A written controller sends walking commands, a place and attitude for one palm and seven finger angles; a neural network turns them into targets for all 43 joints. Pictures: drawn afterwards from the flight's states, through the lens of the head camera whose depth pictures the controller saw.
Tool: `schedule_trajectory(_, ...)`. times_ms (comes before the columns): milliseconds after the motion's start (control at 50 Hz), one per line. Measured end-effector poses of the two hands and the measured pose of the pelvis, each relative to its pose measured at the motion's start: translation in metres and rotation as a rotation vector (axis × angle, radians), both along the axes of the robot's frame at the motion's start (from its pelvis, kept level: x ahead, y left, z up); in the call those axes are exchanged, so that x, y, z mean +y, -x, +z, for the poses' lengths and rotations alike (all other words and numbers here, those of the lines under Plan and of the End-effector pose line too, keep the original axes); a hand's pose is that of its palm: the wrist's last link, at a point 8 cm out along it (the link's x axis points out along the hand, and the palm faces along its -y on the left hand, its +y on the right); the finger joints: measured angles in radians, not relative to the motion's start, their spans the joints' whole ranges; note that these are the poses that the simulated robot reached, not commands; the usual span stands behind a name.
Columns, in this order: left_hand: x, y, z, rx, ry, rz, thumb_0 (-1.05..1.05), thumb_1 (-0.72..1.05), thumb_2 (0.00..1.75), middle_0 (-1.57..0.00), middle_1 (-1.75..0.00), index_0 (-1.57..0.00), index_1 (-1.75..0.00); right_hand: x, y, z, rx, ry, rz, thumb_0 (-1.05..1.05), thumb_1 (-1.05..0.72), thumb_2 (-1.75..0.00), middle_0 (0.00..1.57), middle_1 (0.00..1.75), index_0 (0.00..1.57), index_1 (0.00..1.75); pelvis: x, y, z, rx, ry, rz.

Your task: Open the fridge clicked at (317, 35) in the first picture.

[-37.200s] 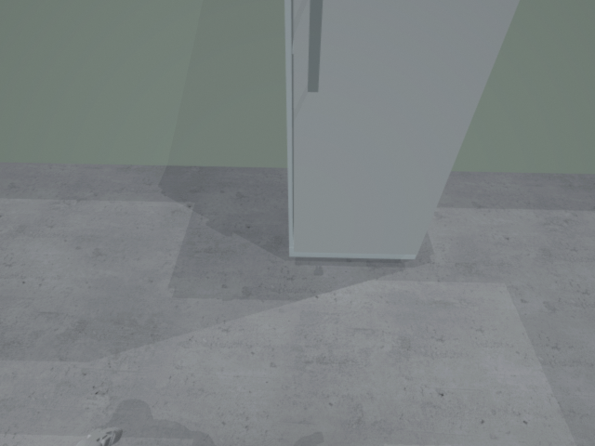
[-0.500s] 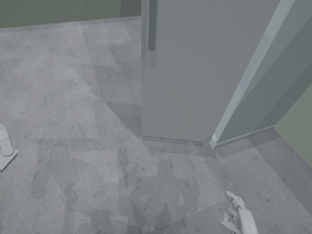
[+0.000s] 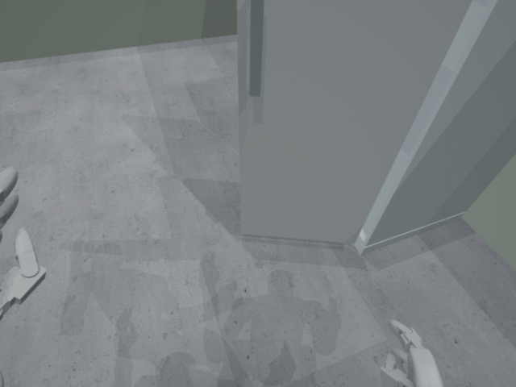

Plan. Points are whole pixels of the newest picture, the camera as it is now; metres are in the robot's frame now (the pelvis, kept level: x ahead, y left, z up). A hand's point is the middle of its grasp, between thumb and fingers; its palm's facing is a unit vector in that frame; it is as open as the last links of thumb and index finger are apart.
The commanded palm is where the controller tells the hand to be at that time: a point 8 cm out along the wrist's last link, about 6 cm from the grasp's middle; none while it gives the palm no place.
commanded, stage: let the arm hang, fingers relaxed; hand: left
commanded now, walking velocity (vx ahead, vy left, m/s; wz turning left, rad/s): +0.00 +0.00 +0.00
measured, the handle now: (257, 40) +0.80 +0.06 +0.17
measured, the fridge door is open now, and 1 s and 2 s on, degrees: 64 64 64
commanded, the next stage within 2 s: look to check the result in 1.12 s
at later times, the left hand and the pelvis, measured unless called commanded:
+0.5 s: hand out of the picture -0.04 +0.21 -0.18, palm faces +0.00 -0.98 -0.20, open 7.1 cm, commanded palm none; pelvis -0.03 +0.01 +0.00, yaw +2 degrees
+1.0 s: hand out of the picture +0.03 +0.20 -0.17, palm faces -0.02 -0.98 -0.20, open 7.3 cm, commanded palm none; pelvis -0.01 +0.02 +0.01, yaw +0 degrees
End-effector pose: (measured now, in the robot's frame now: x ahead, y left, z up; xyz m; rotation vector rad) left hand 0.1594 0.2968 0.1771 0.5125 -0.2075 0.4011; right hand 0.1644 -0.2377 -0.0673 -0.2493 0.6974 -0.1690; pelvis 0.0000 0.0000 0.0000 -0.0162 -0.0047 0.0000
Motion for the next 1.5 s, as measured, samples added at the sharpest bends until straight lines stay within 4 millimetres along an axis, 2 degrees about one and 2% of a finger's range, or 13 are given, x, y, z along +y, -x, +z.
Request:
schedule_trajectory(40, 0.003, -0.002, -0.007, 0.022, -0.016, -0.011, 0.01, 0.89, 0.9, -0.22, -0.3, -0.21, -0.3, 0.002, -0.002, -0.001, -0.01, -0.008, 0.022, 0.02, -0.9, -0.9, 0.2, 0.3, 0.21, 0.3, 0.003, 0.001, -0.001, 0.006, 0.003, 0.007)
schedule_trajectory(60, 0.007, -0.007, -0.023, 0.088, -0.011, -0.022, 0.01, 0.89, 0.9, -0.21, -0.3, -0.21, -0.3, 0.001, -0.003, -0.006, 0.004, -0.017, 0.049, 0.01, -0.9, -0.9, 0.2, 0.3, 0.21, 0.3, 0.005, 0.003, -0.002, 0.01, 0.004, 0.014)
schedule_trajectory(120, 0.018, -0.017, -0.104, 0.421, 0.1, -0.001, 0.0, 0.89, 0.9, -0.21, -0.3, -0.21, -0.3, -0.002, -0.001, -0.025, 0.074, -0.033, 0.08, 0.01, -0.9, -0.9, 0.2, 0.3, 0.21, 0.3, 0.013, 0.009, -0.008, 0.018, 0.001, 0.022)
schedule_trajectory(160, 0.015, -0.008, -0.164, 0.662, 0.192, 0.026, 0.0, 0.9, 0.9, -0.2, -0.3, -0.2, -0.3, -0.004, 0.007, -0.035, 0.113, -0.039, 0.068, 0.01, -0.9, -0.9, 0.2, 0.3, 0.21, 0.3, 0.015, 0.013, -0.011, 0.016, -0.005, 0.021)
schedule_trajectory(260, -0.03, 0.06, -0.28, 1.132, 0.406, 0.03, 0.01, 0.9, 0.9, -0.2, -0.3, -0.2, -0.3, -0.003, 0.054, -0.048, 0.275, -0.029, 0.033, 0.01, -0.91, -0.9, 0.2, 0.3, 0.21, 0.3, 0.014, 0.019, -0.011, 0.002, -0.016, 0.022)
schedule_trajectory(320, -0.063, 0.111, -0.318, 1.33, 0.526, 0.02, 0.01, 0.91, 0.9, -0.2, -0.3, -0.2, -0.3, -0.001, 0.093, -0.052, 0.418, -0.014, 0.009, 0.01, -0.91, -0.9, 0.2, 0.3, 0.21, 0.3, 0.012, 0.022, -0.008, -0.003, -0.013, 0.022)
schedule_trajectory(340, -0.062, 0.123, -0.323, 1.351, 0.553, 0.063, 0.0, 0.94, 0.9, -0.21, -0.3, -0.21, -0.3, -0.001, 0.106, -0.052, 0.467, -0.01, 0.002, 0.01, -0.91, -0.9, 0.2, 0.3, 0.21, 0.3, 0.011, 0.023, -0.006, -0.001, -0.01, 0.026)
schedule_trajectory(460, -0.045, 0.187, -0.328, 1.524, 0.575, 0.168, -0.01, 0.98, 0.89, -0.21, -0.3, -0.21, -0.3, 0.005, 0.167, -0.059, 0.681, -0.018, -0.054, 0.01, -0.91, -0.9, 0.2, 0.3, 0.21, 0.3, 0.012, 0.026, -0.001, 0.002, 0.005, 0.034)
schedule_trajectory(580, -0.027, 0.215, -0.317, 1.609, 0.544, 0.248, 0.0, 0.94, 0.9, -0.21, -0.3, -0.21, -0.3, 0.017, 0.188, -0.068, 0.73, -0.064, -0.096, 0.01, -0.91, -0.9, 0.2, 0.3, 0.2, 0.3, 0.019, 0.025, 0.002, 0.0, 0.005, 0.023)
schedule_trajectory(740, -0.02, 0.193, -0.311, 1.565, 0.512, 0.244, 0.01, 0.91, 0.9, -0.2, -0.3, -0.2, -0.3, 0.035, 0.178, -0.076, 0.694, -0.12, -0.097, 0.01, -0.91, -0.9, 0.2, 0.3, 0.2, 0.3, 0.025, 0.021, 0.003, -0.001, -0.005, 0.009)
schedule_trajectory(920, -0.038, 0.146, -0.315, 1.48, 0.527, 0.154, 0.0, 0.91, 0.9, -0.2, -0.3, -0.2, -0.3, 0.035, 0.16, -0.073, 0.65, -0.12, -0.107, 0.01, -0.92, -0.9, 0.2, 0.3, 0.21, 0.3, 0.025, 0.013, 0.005, -0.004, -0.013, 0.001)
schedule_trajectory(1020, -0.046, 0.132, -0.317, 1.463, 0.534, 0.131, 0.0, 0.92, 0.9, -0.2, -0.3, -0.2, -0.3, 0.034, 0.156, -0.071, 0.649, -0.115, -0.115, 0.01, -0.91, -0.9, 0.2, 0.3, 0.2, 0.3, 0.023, 0.008, 0.006, -0.005, -0.014, -0.001)
schedule_trajectory(1500, -0.052, 0.148, -0.318, 1.555, 0.558, 0.175, 0.0, 0.9, 0.9, -0.2, -0.3, -0.2, -0.3, 0.035, 0.155, -0.071, 0.707, -0.121, -0.127, 0.01, -0.91, -0.9, 0.2, 0.3, 0.2, 0.3, 0.02, -0.009, 0.008, -0.008, -0.014, -0.006)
